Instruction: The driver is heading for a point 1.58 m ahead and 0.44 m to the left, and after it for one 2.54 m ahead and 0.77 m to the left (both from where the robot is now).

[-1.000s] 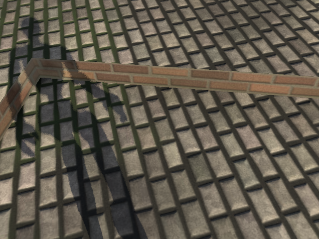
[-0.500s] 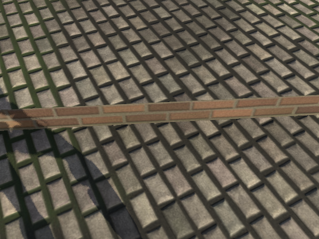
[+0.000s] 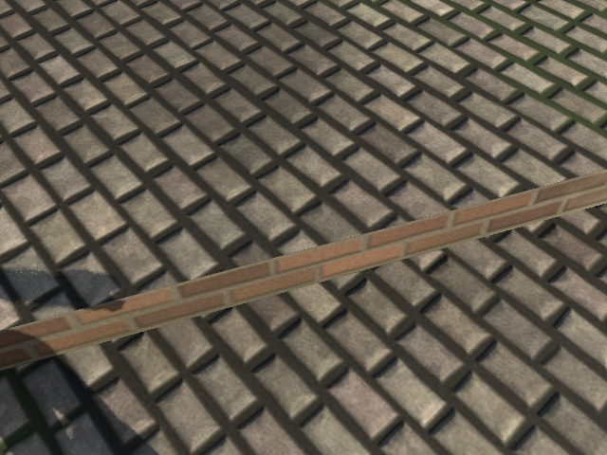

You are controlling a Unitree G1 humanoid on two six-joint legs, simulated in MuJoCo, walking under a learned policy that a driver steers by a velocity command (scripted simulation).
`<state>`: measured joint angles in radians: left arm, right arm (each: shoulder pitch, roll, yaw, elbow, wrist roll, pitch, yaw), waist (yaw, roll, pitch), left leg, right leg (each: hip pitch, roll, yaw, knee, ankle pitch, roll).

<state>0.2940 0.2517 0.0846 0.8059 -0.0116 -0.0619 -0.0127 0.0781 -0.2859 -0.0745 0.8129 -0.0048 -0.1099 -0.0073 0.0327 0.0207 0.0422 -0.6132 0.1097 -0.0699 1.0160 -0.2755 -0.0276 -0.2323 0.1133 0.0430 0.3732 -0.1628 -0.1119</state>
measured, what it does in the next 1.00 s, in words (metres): walks ahead, turning left: left foot, then right foot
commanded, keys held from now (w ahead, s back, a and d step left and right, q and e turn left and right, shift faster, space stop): w+e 0.06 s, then w+q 0.94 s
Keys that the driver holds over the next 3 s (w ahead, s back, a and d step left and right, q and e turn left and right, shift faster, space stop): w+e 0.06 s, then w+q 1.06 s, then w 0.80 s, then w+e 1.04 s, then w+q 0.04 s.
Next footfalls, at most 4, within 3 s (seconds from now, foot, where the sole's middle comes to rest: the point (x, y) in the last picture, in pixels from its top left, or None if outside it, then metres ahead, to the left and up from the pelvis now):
0.28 left None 0.35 0.14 -0.78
0.76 right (352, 384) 0.62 -0.04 -0.78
1.22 left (226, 364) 0.66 0.26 -0.78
1.66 right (249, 206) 1.01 0.22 -0.62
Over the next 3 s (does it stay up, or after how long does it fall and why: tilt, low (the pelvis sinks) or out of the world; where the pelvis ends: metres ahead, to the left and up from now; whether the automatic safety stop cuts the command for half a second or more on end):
stays up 1.49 0.46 0.16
